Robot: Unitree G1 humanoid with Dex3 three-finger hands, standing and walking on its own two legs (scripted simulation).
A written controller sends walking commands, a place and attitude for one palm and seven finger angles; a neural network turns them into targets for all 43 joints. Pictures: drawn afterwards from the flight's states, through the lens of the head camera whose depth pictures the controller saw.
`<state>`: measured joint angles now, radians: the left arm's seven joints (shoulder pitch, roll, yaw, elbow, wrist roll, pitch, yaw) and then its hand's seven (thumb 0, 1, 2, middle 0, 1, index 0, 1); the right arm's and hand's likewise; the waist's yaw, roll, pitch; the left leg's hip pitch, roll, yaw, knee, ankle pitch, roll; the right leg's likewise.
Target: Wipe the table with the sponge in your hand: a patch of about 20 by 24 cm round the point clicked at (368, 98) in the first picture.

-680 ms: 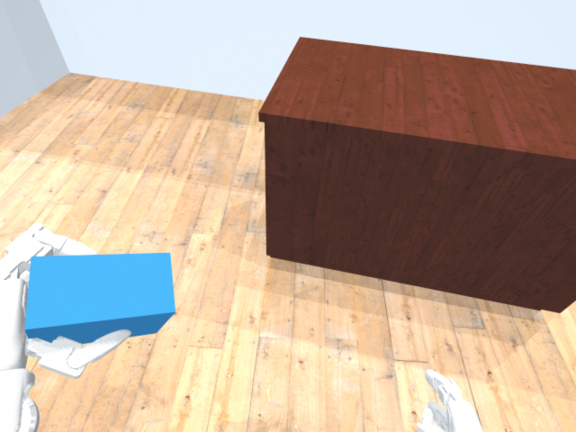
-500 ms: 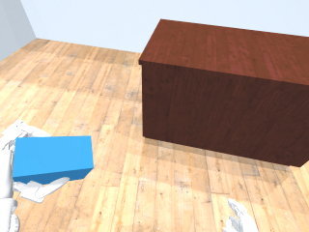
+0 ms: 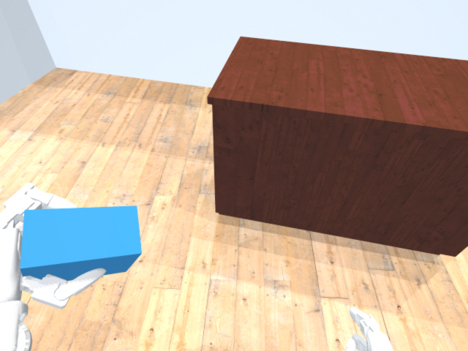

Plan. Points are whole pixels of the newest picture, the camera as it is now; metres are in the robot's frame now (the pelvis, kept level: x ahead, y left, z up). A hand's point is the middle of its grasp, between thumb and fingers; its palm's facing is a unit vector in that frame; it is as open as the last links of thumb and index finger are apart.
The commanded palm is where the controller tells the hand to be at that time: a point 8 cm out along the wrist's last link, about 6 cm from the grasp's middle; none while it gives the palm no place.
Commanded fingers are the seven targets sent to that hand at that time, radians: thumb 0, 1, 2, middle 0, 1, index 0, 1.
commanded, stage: walk to a spot facing it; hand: left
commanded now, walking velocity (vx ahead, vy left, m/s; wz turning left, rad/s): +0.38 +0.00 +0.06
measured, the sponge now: (100, 243) +0.22 +0.20 +0.14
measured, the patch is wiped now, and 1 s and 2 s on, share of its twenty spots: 0.00 0.00 0.00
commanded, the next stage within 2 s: turn to face it in 0.54 s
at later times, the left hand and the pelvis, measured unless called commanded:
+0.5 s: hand (73, 186) +0.29 +0.26 +0.17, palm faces +0.45 -0.81 -0.38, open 10.7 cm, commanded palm +0.24 +0.29 +0.18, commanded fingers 0.00 0.10 1.30 -1.20 -1.60 -1.20 -1.60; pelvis +0.09 +0.00 +0.00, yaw +2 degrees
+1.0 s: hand (158, 135) +0.42 +0.17 +0.18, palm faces +0.30 -0.86 -0.42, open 10.7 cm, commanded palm +0.38 +0.21 +0.18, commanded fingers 0.00 0.10 1.30 -1.20 -1.60 -1.20 -1.60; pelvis +0.18 -0.04 -0.01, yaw -7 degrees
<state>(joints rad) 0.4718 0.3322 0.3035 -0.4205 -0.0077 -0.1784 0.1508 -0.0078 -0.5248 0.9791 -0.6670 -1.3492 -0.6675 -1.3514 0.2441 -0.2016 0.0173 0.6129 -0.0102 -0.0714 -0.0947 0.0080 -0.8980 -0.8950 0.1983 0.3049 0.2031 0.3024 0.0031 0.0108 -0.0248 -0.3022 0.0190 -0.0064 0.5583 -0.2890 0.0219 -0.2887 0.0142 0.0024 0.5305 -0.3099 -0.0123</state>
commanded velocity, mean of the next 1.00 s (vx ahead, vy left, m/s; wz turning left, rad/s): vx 0.19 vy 0.00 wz -0.21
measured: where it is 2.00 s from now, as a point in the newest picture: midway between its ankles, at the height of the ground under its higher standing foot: outside the picture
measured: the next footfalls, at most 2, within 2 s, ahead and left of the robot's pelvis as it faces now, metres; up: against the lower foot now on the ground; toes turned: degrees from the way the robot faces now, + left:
right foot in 0.68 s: +0.26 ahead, -0.13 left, +0.00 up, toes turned -7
left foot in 1.00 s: +0.28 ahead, +0.09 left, +0.00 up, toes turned -2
